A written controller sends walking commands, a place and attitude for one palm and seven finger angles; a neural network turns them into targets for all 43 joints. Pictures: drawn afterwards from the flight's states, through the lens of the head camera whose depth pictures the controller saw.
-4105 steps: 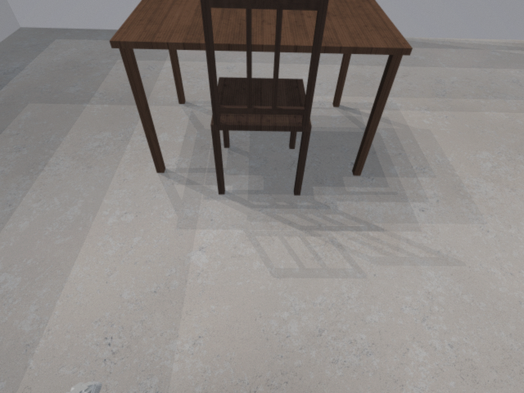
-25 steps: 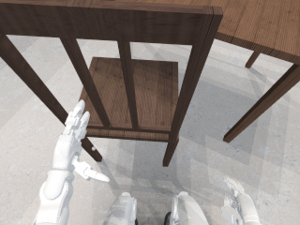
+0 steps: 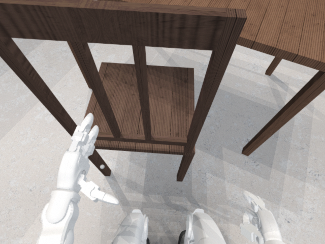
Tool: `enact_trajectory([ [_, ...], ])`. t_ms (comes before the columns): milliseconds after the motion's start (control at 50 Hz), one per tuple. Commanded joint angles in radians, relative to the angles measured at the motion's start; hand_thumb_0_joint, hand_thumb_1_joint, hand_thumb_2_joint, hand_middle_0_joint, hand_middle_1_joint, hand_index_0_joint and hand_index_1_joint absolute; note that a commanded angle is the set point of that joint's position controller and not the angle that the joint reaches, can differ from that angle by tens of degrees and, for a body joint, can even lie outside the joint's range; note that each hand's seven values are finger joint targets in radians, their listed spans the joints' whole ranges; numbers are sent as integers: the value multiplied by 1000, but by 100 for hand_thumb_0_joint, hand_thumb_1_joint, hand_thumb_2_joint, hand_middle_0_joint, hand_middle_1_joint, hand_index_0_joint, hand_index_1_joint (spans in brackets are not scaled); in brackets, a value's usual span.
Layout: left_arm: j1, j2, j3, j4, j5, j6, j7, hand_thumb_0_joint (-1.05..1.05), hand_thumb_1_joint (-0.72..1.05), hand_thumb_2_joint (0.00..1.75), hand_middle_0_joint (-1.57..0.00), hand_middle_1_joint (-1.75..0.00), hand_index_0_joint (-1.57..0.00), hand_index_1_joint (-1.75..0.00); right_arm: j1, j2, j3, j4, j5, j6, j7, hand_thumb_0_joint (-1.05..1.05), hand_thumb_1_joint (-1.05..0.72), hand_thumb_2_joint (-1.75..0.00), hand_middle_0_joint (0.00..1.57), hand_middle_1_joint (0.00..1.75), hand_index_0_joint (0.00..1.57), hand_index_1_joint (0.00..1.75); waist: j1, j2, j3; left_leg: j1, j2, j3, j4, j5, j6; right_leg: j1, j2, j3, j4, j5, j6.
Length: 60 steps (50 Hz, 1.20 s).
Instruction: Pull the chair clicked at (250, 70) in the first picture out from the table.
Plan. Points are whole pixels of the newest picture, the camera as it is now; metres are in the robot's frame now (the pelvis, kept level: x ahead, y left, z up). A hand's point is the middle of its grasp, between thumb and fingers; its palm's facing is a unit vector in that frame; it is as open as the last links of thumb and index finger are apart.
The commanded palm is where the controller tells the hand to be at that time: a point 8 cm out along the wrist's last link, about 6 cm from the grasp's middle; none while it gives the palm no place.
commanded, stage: push the fingers through the gap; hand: left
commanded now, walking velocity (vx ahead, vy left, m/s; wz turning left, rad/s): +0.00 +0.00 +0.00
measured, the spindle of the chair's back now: (104, 102) +0.44 +0.17 +0.05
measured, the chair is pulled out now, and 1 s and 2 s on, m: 0.25 0.25 0.25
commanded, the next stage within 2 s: hook a spindle and tug to test in 1.56 s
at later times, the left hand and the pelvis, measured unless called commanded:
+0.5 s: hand (106, 143) +0.34 +0.15 +0.02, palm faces -0.06 -1.00 -0.05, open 16.9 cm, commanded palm +0.32 +0.21 +0.02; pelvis +0.00 +0.00 +0.00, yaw +0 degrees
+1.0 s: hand (109, 128) +0.38 +0.15 +0.02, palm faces -0.06 -1.00 -0.04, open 16.9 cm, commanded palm +0.37 +0.20 +0.02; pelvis +0.00 +0.01 +0.00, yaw -1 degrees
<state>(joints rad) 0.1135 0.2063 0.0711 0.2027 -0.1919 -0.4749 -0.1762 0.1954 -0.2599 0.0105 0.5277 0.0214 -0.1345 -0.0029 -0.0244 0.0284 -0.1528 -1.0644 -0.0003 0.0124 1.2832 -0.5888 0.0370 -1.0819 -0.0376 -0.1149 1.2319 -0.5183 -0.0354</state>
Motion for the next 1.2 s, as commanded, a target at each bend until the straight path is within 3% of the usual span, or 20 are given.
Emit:
enact_trajectory([
  [0,-192,110,62,-201,-3,-73,23,0,-50,30,-6,-8,-6,-8,-1,-138,-58,-116,-5,-48,-14,0,-90,-90,20,30,20,30,-19,1,-313,160,-2,-78,-184,285,-20,219,20,73,-143,190,-1],
  [80,-241,108,59,-176,2,-67,24,0,-50,30,-6,-8,-6,-8,-3,-139,-57,-110,-6,-44,-15,0,-90,-90,20,30,20,30,-17,25,-342,165,-5,-77,-181,283,-20,222,20,78,-142,187,-2],
  [160,-253,114,71,-143,-3,-44,15,0,-50,30,-6,-8,-6,-8,5,-140,-56,-108,-3,-35,-15,0,-90,-90,20,30,20,30,-8,11,-369,172,-5,-75,-190,297,-22,256,21,81,-149,208,-1],
  [240,-305,91,55,-104,-6,-30,15,0,-50,30,-6,-8,-6,-8,10,-138,-55,-104,-1,-25,-13,0,-90,-90,20,30,20,30,-24,-9,-358,168,-4,-72,-191,298,-19,259,22,79,-157,219,3],
  [420,-393,139,112,-26,-1,-58,21,0,-50,30,-6,-8,-6,-8,30,-141,-57,-78,-5,-19,-10,0,-90,-90,20,30,20,30,-21,3,-377,172,-2,-67,-191,333,-22,278,23,87,-152,262,1],
  [460,-411,118,92,-25,-1,-61,16,0,-50,30,-6,-8,-6,-8,33,-140,-58,-76,-6,-20,-7,0,-90,-90,20,30,20,30,-22,17,-388,183,-2,-64,-191,348,-22,278,22,87,-152,275,2],
  [560,-435,145,129,38,-5,-59,13,0,-50,30,-6,-8,-6,-8,45,-145,-61,-66,-5,-11,-7,0,-90,-90,20,30,20,30,-26,-25,-378,142,-4,-53,-185,329,-19,305,23,97,-160,282,7],
  [620,-474,164,146,35,-2,-73,12,0,-50,30,-6,-8,-6,-8,49,-145,-61,-60,-6,-12,-6,0,-90,-90,20,30,20,30,-22,6,-403,159,-4,-55,-185,351,-20,307,23,98,-151,300,3],
  [680,-544,150,130,65,-3,-79,8,0,-50,30,-6,-8,-6,-8,52,-146,-60,-46,-7,-13,-6,0,-90,-90,20,30,20,30,-45,1,-387,153,-2,-56,-177,342,-18,282,24,96,-152,292,6],
  [700,-541,167,145,70,1,-83,7,0,-50,30,-6,-8,-6,-8,57,-148,-62,-44,-7,-13,-6,0,-90,-90,20,30,20,30,-33,13,-399,163,-1,-59,-181,350,-21,286,25,96,-148,294,3],
  [740,-563,145,126,78,-2,-84,3,0,-50,30,-6,-8,-6,-8,57,-147,-63,-42,-8,-13,-4,0,-90,-90,20,30,20,30,-42,24,-403,181,-1,-59,-180,362,-22,269,24,92,-149,300,5],
  [800,-575,159,134,98,4,-82,0,0,-50,30,-6,-8,-6,-8,66,-151,-63,-40,-9,-8,-3,0,-90,-90,20,30,20,30,-36,33,-424,202,2,-68,-184,389,-26,264,25,87,-139,309,2],
  [820,-607,134,109,103,7,-80,-1,0,-50,30,-6,-8,-6,-8,65,-149,-64,-37,-8,-6,-2,0,-90,-90,20,30,20,30,-48,30,-420,209,4,-67,-180,388,-25,245,24,86,-140,305,5],
  [880,-646,159,137,166,11,-76,11,0,-50,30,-6,-8,-6,-8,71,-157,-62,-29,-7,0,-4,0,-90,-90,20,30,20,30,-52,-12,-388,174,3,-73,-183,345,-23,234,28,83,-143,267,5],
  [900,-671,159,136,171,19,-79,16,0,-50,30,-6,-8,-6,-8,70,-156,-62,-28,-9,2,-3,0,-90,-90,20,30,20,30,-48,17,-390,178,2,-73,-186,331,-25,220,26,83,-141,249,4],
  [920,-711,126,101,156,21,-82,18,0,-50,30,-6,-8,-6,-8,71,-151,-62,-28,-10,1,-1,0,-90,-90,20,30,20,30,-59,27,-406,195,2,-74,-183,338,-24,214,25,83,-140,254,5],
  [980,-724,174,148,188,29,-88,35,0,-50,30,-6,-8,-6,-8,85,-159,-63,-24,-14,7,1,0,-90,-90,20,30,20,30,-50,27,-426,208,3,-82,-186,358,-29,214,28,80,-135,259,2],
  [1100,-757,164,148,249,43,-87,48,0,-50,30,-6,-8,-6,-8,100,-154,-62,-18,-16,24,10,0,-90,-90,20,30,20,30,-51,21,-436,198,2,-74,-182,382,-29,228,29,83,-132,288,3],
  [1140,-800,162,145,276,48,-89,51,0,-50,30,-6,-8,-6,-8,102,-155,-62,-12,-16,29,11,0,-90,-90,20,30,20,30,-63,4,-417,180,3,-75,-183,346,-27,213,29,85,-136,263,5],
  [1180,-776,175,161,260,50,-96,56,0,-50,30,-6,-8,-6,-8,106,-155,-65,-23,-18,31,13,0,-90,-90,20,30,20,30,-46,23,-460,201,2,-71,-183,378,-28,236,30,86,-131,287,1],
])
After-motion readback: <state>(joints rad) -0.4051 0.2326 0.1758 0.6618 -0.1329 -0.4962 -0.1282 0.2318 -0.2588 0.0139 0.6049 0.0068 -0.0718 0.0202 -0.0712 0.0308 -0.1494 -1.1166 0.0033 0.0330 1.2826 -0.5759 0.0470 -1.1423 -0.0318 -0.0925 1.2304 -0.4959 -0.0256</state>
